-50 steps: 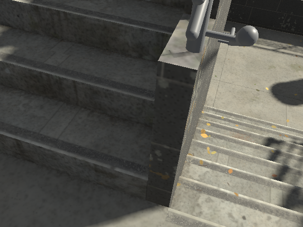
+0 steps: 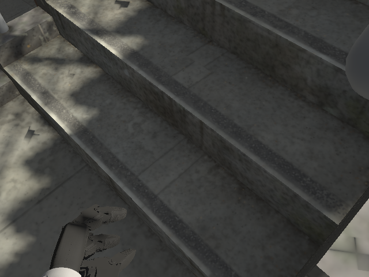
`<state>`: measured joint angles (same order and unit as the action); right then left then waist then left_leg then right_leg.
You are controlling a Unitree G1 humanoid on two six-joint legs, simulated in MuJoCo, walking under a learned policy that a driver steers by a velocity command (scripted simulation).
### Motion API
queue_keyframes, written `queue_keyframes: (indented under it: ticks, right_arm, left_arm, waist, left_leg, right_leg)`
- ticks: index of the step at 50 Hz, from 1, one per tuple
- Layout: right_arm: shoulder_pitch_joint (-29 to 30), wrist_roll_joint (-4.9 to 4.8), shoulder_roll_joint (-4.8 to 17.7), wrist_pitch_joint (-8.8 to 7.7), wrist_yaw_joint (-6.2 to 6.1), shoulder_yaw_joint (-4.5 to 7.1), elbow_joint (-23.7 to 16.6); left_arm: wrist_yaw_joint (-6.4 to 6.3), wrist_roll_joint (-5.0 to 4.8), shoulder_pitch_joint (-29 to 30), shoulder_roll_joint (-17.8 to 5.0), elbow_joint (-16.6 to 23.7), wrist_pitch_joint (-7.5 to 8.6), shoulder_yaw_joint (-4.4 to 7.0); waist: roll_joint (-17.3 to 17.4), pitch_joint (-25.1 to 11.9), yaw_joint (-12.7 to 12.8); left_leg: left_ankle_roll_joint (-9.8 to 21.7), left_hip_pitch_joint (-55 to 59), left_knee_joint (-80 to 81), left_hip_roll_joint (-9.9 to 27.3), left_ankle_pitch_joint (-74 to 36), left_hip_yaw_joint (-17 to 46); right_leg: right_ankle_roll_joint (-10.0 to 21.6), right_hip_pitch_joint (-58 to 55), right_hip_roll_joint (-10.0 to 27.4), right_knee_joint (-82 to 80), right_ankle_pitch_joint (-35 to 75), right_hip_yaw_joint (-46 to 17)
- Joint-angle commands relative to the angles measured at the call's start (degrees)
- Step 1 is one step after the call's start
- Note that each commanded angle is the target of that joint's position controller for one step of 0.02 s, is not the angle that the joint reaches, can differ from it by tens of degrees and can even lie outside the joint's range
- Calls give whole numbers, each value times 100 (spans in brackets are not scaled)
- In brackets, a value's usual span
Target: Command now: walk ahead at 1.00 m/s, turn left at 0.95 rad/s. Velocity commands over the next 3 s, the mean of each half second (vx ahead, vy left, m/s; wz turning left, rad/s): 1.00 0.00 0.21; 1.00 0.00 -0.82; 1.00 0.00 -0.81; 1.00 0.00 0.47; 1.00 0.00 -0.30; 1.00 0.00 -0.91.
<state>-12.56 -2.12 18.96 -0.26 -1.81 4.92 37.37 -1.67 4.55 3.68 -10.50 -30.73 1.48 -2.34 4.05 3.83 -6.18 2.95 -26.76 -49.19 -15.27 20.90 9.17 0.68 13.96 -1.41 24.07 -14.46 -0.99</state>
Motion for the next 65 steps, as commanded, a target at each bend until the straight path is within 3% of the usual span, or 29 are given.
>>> queue_keyframes:
  ticks: [1, 4, 6, 7, 8, 11, 12, 16, 18, 19, 22, 24, 30, 34, 37, 38, 39, 40, 42, 47, 54, 56, 59, 60, 61, 62, 63, 64, 65]
  right_arm:
    - [129, 325, 511, 22, -19, 96, -636]
    - [52, 447, 105, 252, 206, 37, -647]
    - [173, 264, -30, 357, 281, 159, -645]
    - [-329, 456, 96, 310, 430, 95, -471]
    - [-359, 268, -132, 265, 481, 20, -423]
    - [410, 319, -170, 92, 623, -124, -549]
    - [193, 396, -355, 91, 728, -136, -464]
    - [-279, 356, -257, -80, 668, 41, 325]
    - [-1687, 354, 126, -226, 574, 113, 1087]
    - [-1973, 291, 1275, -274, 551, 368, 1241]
    - [-1503, 764, 677, -264, 421, 43, 841]
    - [-1165, 650, 232, -290, 318, -77, 898]
    - [-516, 567, 349, -583, 134, -128, 1042]
    - [-405, 505, 865, -522, 37, -165, 1010]
    - [97, 337, 855, -254, 137, -205, 743]
    - [636, 368, 776, -192, 179, -216, 579]
    - [775, 474, -316, -251, 238, -482, 286]
    - [187, 734, -413, -359, 284, -581, -229]
    - [370, 766, -12, -479, 341, -499, -311]
    - [770, 761, -410, -156, 360, -637, -731]
    - [1731, 512, -672, -218, 239, -710, -1371]
    - [2503, 489, -580, -331, 214, -665, -1535]
    - [603, 49, -8, -618, 120, -366, -1059]
    - [-257, 141, 36, -637, 47, -279, -810]
    - [-1261, 250, 120, -598, -29, -159, -91]
    - [-1270, 529, 128, -598, 106, -242, 189]
    - [-1577, 861, 281, -481, 146, -127, 209]
    - [-1444, 1020, 165, -423, 141, -102, 207]
    - [-1127, 1017, -25, -513, 91, -135, 327]
  left_arm:
    - [-181, -111, -513, -442, 284, 60, 383]
    - [-87, -162, -731, -569, 20, 21, 374]
    - [-20, -48, -644, -739, -74, 176, 466]
    - [-63, -222, -1267, -1032, -225, 258, 583]
    - [32, -38, -1059, -1150, -236, 302, 634]
    - [296, -95, -1462, -1371, -565, 372, 810]
    - [170, -316, -1695, -1281, -730, 337, 788]
    - [115, -212, -2135, -1563, -1199, 215, 887]
    - [232, -323, -1657, -924, -1018, 162, 650]
    - [174, -378, -2055, -631, -758, 100, 566]
    - [175, -472, -1449, -838, -779, 23, 622]
    - [333, -423, -1445, -606, -727, -20, 551]
    - [489, -397, -1260, -879, -695, -367, 638]
    - [407, -455, -1365, -859, -705, -370, 618]
    - [162, -535, -3271, -900, -1241, -241, 749]
    - [135, -462, -4189, -1166, -1539, -190, 874]
    - [138, -524, -3334, -1512, -1565, -189, 864]
    - [110, -655, -2455, -1844, -1031, -141, 890]
    - [-7, -556, -2033, -1497, -878, -131, 837]
    - [-116, -446, -2400, -1437, -1197, 162, 828]
    - [-229, -210, -2729, -1412, -1152, 211, 975]
    - [-217, -245, -3179, -1286, -1292, 107, 986]
    - [-116, -165, -1749, -1415, -775, 166, 1063]
    - [17, -241, -1381, -1431, -641, 229, 1051]
    - [100, -356, -1028, -841, -426, 305, 923]
    - [-2, -418, -1257, -118, -213, 371, 679]
    - [-159, -504, -1449, -213, -60, 347, 634]
    - [-229, -382, -1012, -359, -2, 299, 625]
    - [-350, -320, -737, -24, 354, 216, 506]
  waist:
    - [-718, -1195, 509]
    - [-1177, -604, 558]
    - [-821, -283, 240]
    - [-887, -847, 376]
    - [-828, -162, 193]
    - [-1300, -76, 608]
    - [-1643, -399, 685]
    - [-1470, -573, 318]
    - [-284, -1149, -418]
    - [2229, -1169, -210]
    - [643, -860, -20]
    - [698, -417, 268]
    - [507, 371, 649]
    - [385, -125, 847]
    - [-86, -821, 1796]
    - [-729, -391, 2298]
    - [-2428, 594, 1492]
    - [-2571, -126, 759]
    - [-1283, 156, 542]
    - [-269, -251, 448]
    - [-943, -777, 920]
    - [-522, -570, 1329]
    - [-612, -1767, 173]
    - [-442, -1889, -236]
    - [258, -1369, -357]
    - [1220, -690, 370]
    - [1098, -1976, 256]
    - [676, -2827, -67]
    - [831, -2186, 253]
  left_leg:
    - [-112, -2503, -2722, 1133, 302, 12]
    - [-321, -2329, -2951, 1161, -355, -492]
    - [-229, -1390, -2914, 1081, -737, 17]
    - [-287, -968, -2390, 1335, -965, -561]
    - [-329, -1222, -1700, 1250, -1081, 89]
    - [-158, -915, 296, 1782, -1090, -1122]
    - [-43, -250, 701, 1907, -1546, -1180]
    - [349, 547, 1644, 1698, -67, -1695]
    - [77, 2352, 2475, 1503, -444, -1560]
    - [247, 3016, 3122, 2433, 107, 299]
    - [85, 2252, 2908, 3104, 1502, 393]
    - [74, 1732, 3476, 3187, 1489, 281]
    - [21, 860, 4364, 3276, 918, -1274]
    - [110, 1324, 3120, 3196, -3024, -2325]
    - [61, 1284, -136, 3117, -5821, -2585]
    - [-186, -20, -2291, 2767, -4150, -2362]
    - [-486, -2267, -4423, 1760, 484, -1882]
    - [-676, -2865, -4398, 1460, 213, -713]
    - [-802, -3199, -4611, 1929, -396, -655]
    - [-619, -2744, -4100, 2203, -700, -1014]
    - [-284, -2623, -2177, 2087, -563, -1029]
    - [-364, -3198, -1772, 1733, 968, -1450]
    - [-194, 463, 1840, 1539, -1162, -1082]
    - [-318, 2207, 3451, 1582, -2786, -1134]
    - [-413, 3926, 4168, 1997, -4553, -1439]
    - [-491, 5427, 2457, 3032, -8545, -526]
    - [280, 6306, 1187, 4233, -11187, -56]
    - [1024, 6182, 1484, 4424, -8643, 279]
    - [1088, 5365, 2276, 4589, -5463, 422]
  right_leg:
    - [824, -2464, 2400, -453, 1934, -1272]
    - [474, -1489, 1615, -692, 2106, 42]
    - [-64, -371, 2075, -440, 4034, 528]
    - [165, -421, 1626, -706, 1426, 611]
    - [-6, -433, 1868, -644, 2744, 548]
    - [182, -673, 1772, -1293, 1664, 874]
    - [305, -734, 1803, -1613, 1152, 912]
    - [548, -1614, 1907, -623, 2885, 581]
    - [258, -585, 784, 1972, 2548, 710]
    - [112, 1113, -162, 3439, 216, 691]
    - [503, 2236, 277, 5766, -961, -429]
    - [380, 2441, 592, 5856, -289, -274]
    - [182, 1642, 735, 4159, 241, 136]
    - [684, 152, 269, 2405, -206, 868]
    - [1123, -1141, -360, 1417, -106, 1133]
    - [1231, -1663, -304, 679, -198, 544]
    - [1352, -1242, 430, 813, 1269, -1146]
    - [1941, -1038, 1055, -519, 574, -3906]
    - [2214, -304, 1453, -1176, -1063, -3816]
    - [1616, 239, 628, -610, 1897, -2390]
    - [1467, -1380, 756, -606, 3308, -2331]
    - [1487, -2377, 762, -421, 4982, -2434]
    - [768, -1824, 132, 1768, 7591, -2287]
    - [574, -977, -285, 3083, 6765, -1854]
    - [496, 1083, -726, 4763, 2235, -1215]
    - [480, 4259, -807, 6528, -1146, -753]
    - [380, 5227, -719, 8797, -1928, -242]
    - [456, 5649, -568, 10883, -1854, -92]
    - [475, 6405, -408, 11871, -2211, -674]
